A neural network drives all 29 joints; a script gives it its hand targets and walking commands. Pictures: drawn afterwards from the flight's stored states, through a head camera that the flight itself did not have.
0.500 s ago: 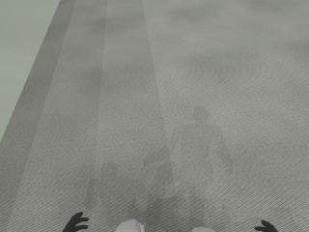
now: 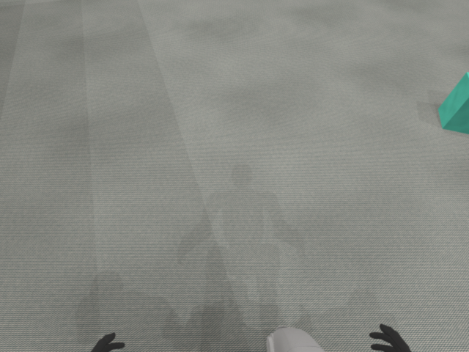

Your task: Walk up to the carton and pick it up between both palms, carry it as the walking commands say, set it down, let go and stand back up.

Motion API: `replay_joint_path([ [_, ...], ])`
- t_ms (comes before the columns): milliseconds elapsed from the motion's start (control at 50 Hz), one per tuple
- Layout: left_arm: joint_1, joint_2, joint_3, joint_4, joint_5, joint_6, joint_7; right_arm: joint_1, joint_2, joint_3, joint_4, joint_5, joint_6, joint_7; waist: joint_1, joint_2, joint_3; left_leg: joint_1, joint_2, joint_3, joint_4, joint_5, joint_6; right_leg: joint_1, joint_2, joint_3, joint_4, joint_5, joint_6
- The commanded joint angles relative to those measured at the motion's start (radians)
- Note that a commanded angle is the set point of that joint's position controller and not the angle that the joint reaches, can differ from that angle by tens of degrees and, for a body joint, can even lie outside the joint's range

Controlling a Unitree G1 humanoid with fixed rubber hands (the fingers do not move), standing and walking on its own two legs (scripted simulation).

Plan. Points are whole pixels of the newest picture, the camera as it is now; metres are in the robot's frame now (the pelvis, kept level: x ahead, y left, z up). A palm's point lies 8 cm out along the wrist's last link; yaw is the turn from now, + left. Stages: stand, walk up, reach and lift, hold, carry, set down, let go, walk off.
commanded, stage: walk up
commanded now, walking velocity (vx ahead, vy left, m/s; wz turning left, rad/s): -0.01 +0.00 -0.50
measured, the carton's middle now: out of the picture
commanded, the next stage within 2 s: none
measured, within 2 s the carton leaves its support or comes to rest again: neither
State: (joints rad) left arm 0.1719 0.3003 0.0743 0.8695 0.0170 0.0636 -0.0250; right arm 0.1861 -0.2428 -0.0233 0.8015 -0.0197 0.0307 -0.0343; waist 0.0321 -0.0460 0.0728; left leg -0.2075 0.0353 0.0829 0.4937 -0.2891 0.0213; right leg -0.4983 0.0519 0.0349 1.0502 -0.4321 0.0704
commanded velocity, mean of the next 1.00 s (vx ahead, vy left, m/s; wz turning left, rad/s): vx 0.19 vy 0.10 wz -0.49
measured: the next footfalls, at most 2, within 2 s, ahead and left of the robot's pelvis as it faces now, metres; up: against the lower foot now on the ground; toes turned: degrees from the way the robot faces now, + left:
right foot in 0.28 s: +0.01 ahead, -0.14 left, +0.00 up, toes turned -13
left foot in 0.86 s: +0.22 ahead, +0.13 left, +0.00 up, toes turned -23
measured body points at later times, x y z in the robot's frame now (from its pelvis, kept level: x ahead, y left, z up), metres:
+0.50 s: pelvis +0.00 -0.05 +0.01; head +0.02 -0.10 +0.46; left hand +0.14 +0.22 -0.09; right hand +0.05 -0.34 -0.13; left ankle +0.06 +0.13 -0.65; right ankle -0.03 -0.13 -0.74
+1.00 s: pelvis +0.17 +0.01 +0.00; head +0.20 +0.03 +0.45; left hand +0.37 +0.22 -0.14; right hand +0.07 -0.26 -0.11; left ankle +0.19 +0.15 -0.74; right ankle +0.06 -0.11 -0.64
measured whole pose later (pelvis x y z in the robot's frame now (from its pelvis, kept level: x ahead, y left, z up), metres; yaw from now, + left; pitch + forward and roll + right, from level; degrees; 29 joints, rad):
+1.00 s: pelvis +0.17 +0.01 +0.00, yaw -30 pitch +1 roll -1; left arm 0.29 0.33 0.08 0.86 0.04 -0.01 -0.04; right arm 0.34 -0.25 -0.04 0.89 -0.03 -0.07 0.01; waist 0.01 -0.08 0.00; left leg -0.12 0.08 0.10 0.42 -0.31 -0.04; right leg -0.53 -0.04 0.04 1.21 -0.22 0.00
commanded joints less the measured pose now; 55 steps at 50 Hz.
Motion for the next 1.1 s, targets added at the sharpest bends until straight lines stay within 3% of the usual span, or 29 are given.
replay_joint_path([
  [0, 0.005, 0.070, 0.005, -0.036, -0.007, 0.002, -0.017, -0.040, -0.134, -0.031, -0.060, -0.004, -0.024, -0.005, -0.004, 0.200, -0.033, 0.053, 0.237, -0.102, -0.169, 0.438, 0.133, -0.047, -0.061, -0.025, 0.116, 0.022, 0.036],
  [20, -0.025, 0.066, 0.015, -0.049, 0.012, 0.002, -0.012, -0.005, -0.152, -0.045, -0.034, -0.003, -0.024, 0.001, -0.024, 0.227, -0.057, 0.073, 0.230, -0.073, -0.158, 0.522, 0.094, -0.059, -0.071, -0.039, 0.028, 0.052, 0.020],
  [60, -0.073, 0.036, 0.002, -0.064, 0.000, 0.000, -0.012, 0.068, -0.163, -0.053, -0.010, -0.011, -0.025, 0.005, -0.059, 0.243, -0.079, 0.146, 0.239, -0.055, -0.125, 0.594, 0.097, -0.050, -0.069, -0.063, -0.096, 0.029, 0.008],
  [120, -0.113, 0.021, -0.006, -0.075, -0.011, -0.003, -0.013, 0.090, -0.192, -0.067, 0.008, -0.017, -0.027, 0.005, -0.085, 0.248, -0.097, 0.149, 0.270, -0.047, -0.118, 0.532, 0.107, 0.035, -0.061, -0.091, -0.238, -0.016, -0.015],
  [220, -0.024, 0.030, -0.001, -0.075, -0.012, -0.019, -0.012, 0.047, -0.206, -0.075, 0.009, -0.001, -0.027, 0.014, -0.033, 0.218, -0.121, 0.044, 0.292, -0.004, -0.015, 0.399, 0.044, 0.253, -0.038, -0.130, -0.543, 0.092, -0.055],
  [240, 0.015, 0.068, 0.011, -0.072, -0.003, -0.027, -0.006, 0.046, -0.182, -0.065, 0.001, 0.008, -0.027, 0.017, -0.009, 0.170, -0.140, -0.038, 0.267, 0.029, 0.056, 0.329, 0.009, 0.358, -0.059, -0.095, -0.609, 0.131, -0.071],
  [260, 0.053, 0.138, 0.030, -0.075, 0.006, -0.037, -0.002, 0.063, -0.131, -0.056, -0.012, 0.013, -0.025, 0.019, 0.011, -0.005, -0.185, -0.190, 0.196, 0.086, 0.240, 0.066, -0.038, 0.492, -0.202, 0.093, -0.656, 0.293, -0.109],
  [280, 0.105, 0.246, 0.054, -0.083, 0.003, -0.040, 0.004, -0.010, -0.086, -0.052, -0.075, 0.009, -0.021, 0.019, 0.070, -0.253, -0.165, -0.442, 0.052, 0.081, 0.442, -0.368, -0.094, 0.532, -0.460, 0.441, -0.702, 0.600, -0.257],
  [300, 0.156, 0.232, 0.055, -0.065, 0.000, -0.040, 0.013, -0.064, -0.099, -0.055, -0.079, 0.001, -0.003, 0.010, 0.079, -0.175, -0.161, -0.446, 0.073, -0.039, 0.562, -0.371, -0.097, 0.504, -0.476, 0.436, -0.697, 0.759, -0.308],
  [320, 0.145, 0.213, 0.043, -0.053, 0.003, -0.043, 0.026, -0.074, -0.115, -0.058, -0.076, -0.005, 0.003, 0.019, 0.061, -0.100, -0.155, -0.467, 0.083, -0.068, 0.589, -0.311, -0.091, 0.508, -0.439, 0.390, -0.708, 0.617, -0.293],
  [340, 0.153, 0.205, 0.043, -0.042, 0.006, -0.043, 0.043, -0.079, -0.149, -0.064, -0.076, -0.024, 0.003, 0.037, 0.061, -0.019, -0.148, -0.516, 0.100, -0.096, 0.597, -0.204, -0.086, 0.519, -0.427, 0.415, -0.758, 0.272, -0.255],
  [360, 0.143, 0.201, 0.040, -0.047, 0.006, -0.043, 0.058, -0.081, -0.165, -0.072, -0.077, -0.033, 0.010, 0.050, 0.047, 0.000, -0.115, -0.528, 0.099, -0.119, 0.599, -0.091, -0.087, 0.490, -0.420, 0.423, -0.783, 0.169, -0.207],
  [380, 0.122, 0.184, 0.033, -0.054, 0.000, -0.049, 0.062, -0.066, -0.163, -0.075, -0.069, -0.029, 0.014, 0.064, 0.027, -0.039, -0.085, -0.500, 0.099, -0.126, 0.577, -0.009, -0.091, 0.453, -0.377, 0.387, -0.806, 0.145, -0.173],
  [420, 0.108, 0.164, 0.021, -0.065, -0.002, -0.064, 0.058, -0.043, -0.146, -0.075, -0.060, -0.020, 0.020, 0.078, 0.007, -0.112, -0.056, -0.452, 0.075, -0.115, 0.584, 0.056, -0.101, 0.398, -0.322, 0.325, -0.801, 0.237, -0.159],
  [480, 0.138, 0.161, 0.017, -0.081, -0.004, -0.076, 0.050, -0.046, -0.131, -0.074, -0.064, -0.020, 0.031, 0.080, 0.005, -0.119, -0.055, -0.429, 0.047, -0.100, 0.601, 0.090, -0.111, 0.370, -0.290, 0.284, -0.771, 0.360, -0.167],
  [640, 0.251, 0.196, 0.045, -0.101, 0.008, -0.075, 0.063, -0.191, -0.108, -0.052, -0.134, -0.009, 0.027, 0.091, 0.072, -0.170, -0.024, -0.456, 0.039, -0.080, 0.390, 0.046, -0.138, 0.402, -0.302, 0.364, -0.796, 0.318, -0.232],
  [720, 0.250, 0.220, 0.057, -0.086, 0.014, -0.076, 0.068, -0.239, -0.103, -0.045, -0.161, 0.001, 0.012, 0.099, 0.085, -0.197, -0.043, -0.346, 0.033, -0.082, 0.215, -0.009, -0.117, 0.380, -0.325, 0.384, -0.781, 0.314, -0.239],
  [760, 0.198, 0.226, 0.052, -0.083, 0.012, -0.077, 0.064, -0.177, -0.099, -0.048, -0.140, 0.013, -0.001, 0.096, 0.041, -0.212, -0.072, -0.172, 0.015, -0.065, 0.117, -0.053, -0.091, 0.276, -0.309, 0.377, -0.786, 0.183, -0.215],
  [780, 0.146, 0.223, 0.041, -0.091, 0.012, -0.080, 0.057, -0.078, -0.093, -0.051, -0.110, 0.018, -0.013, 0.089, -0.023, -0.207, -0.094, 0.007, 0.004, -0.036, 0.041, -0.027, -0.075, 0.169, -0.265, 0.356, -0.784, 0.046, -0.191],
  [800, 0.093, 0.186, 0.026, -0.095, 0.018, -0.090, 0.042, 0.098, -0.112, -0.059, -0.048, 0.033, -0.039, 0.068, -0.121, -0.163, -0.140, 0.273, 0.007, -0.018, -0.017, -0.010, -0.074, 0.018, -0.169, 0.315, -0.679, -0.084, -0.173],
  [820, 0.088, 0.103, 0.018, -0.086, 0.032, -0.096, 0.033, 0.290, -0.204, -0.085, 0.023, 0.027, -0.060, 0.047, -0.195, 0.072, -0.188, 0.483, 0.132, -0.141, -0.084, -0.103, -0.094, -0.139, -0.048, 0.179, -0.347, -0.122, -0.148],
  [840, 0.075, 0.017, -0.005, -0.105, 0.040, -0.114, 0.027, 0.404, -0.296, -0.099, 0.054, 0.003, -0.071, 0.029, -0.213, 0.329, -0.117, 0.453, 0.344, -0.381, -0.192, -0.336, -0.118, -0.293, -0.005, 0.099, -0.035, -0.118, -0.125],
  [860, 0.159, 0.016, -0.001, -0.118, 0.033, -0.117, 0.025, 0.308, -0.350, -0.098, 0.023, -0.015, -0.075, 0.025, -0.123, 0.343, -0.138, 0.343, 0.534, -0.775, -0.390, -0.573, -0.028, -0.345, -0.025, 0.080, 0.148, -0.067, -0.109],
  [880, 0.155, 0.065, -0.002, -0.097, 0.042, -0.112, 0.017, 0.210, -0.305, -0.086, 0.016, -0.006, -0.084, 0.037, -0.086, 0.308, -0.066, 0.222, 0.499, -0.759, -0.428, -0.663, 0.009, -0.310, -0.098, 0.124, 0.214, 0.018, -0.105],
  [900, 0.139, 0.072, 0.000, -0.079, 0.041, -0.109, 0.003, 0.135, -0.239, -0.070, 0.012, -0.008, -0.100, 0.043, -0.059, 0.271, 0.005, 0.180, 0.405, -0.584, -0.405, -0.584, -0.001, -0.334, -0.120, 0.101, 0.228, 0.103, -0.099],
  [920, 0.123, 0.061, 0.002, -0.064, 0.033, -0.104, -0.011, 0.107, -0.169, -0.055, 0.015, -0.008, -0.114, 0.046, -0.044, 0.240, 0.052, 0.141, 0.326, -0.402, -0.383, -0.385, -0.022, -0.301, -0.143, 0.073, 0.211, 0.182, -0.080],
  [960, 0.105, 0.038, 0.007, -0.055, 0.021, -0.083, -0.030, 0.148, -0.093, -0.039, 0.050, -0.006, -0.135, 0.043, -0.033, 0.225, 0.056, 0.127, 0.228, -0.183, -0.330, -0.029, -0.046, -0.242, -0.144, 0.029, 0.207, 0.283, -0.065],
  [1020, -0.015, -0.004, 0.002, -0.090, 0.015, -0.065, -0.037, 0.274, -0.080, -0.035, 0.087, -0.009, -0.147, 0.038, -0.054, 0.236, 0.036, 0.189, 0.245, -0.087, -0.268, 0.417, -0.022, -0.244, -0.120, -0.013, 0.135, 0.298, -0.059],
  [1080, -0.177, -0.040, -0.017, -0.131, 0.000, -0.060, -0.056, 0.324, -0.095, -0.039, 0.098, -0.010, -0.142, 0.030, -0.081, 0.234, 0.079, 0.166, 0.255, -0.023, -0.299, 0.479, 0.000, -0.204, -0.100, -0.070, -0.126, 0.321, -0.060],
])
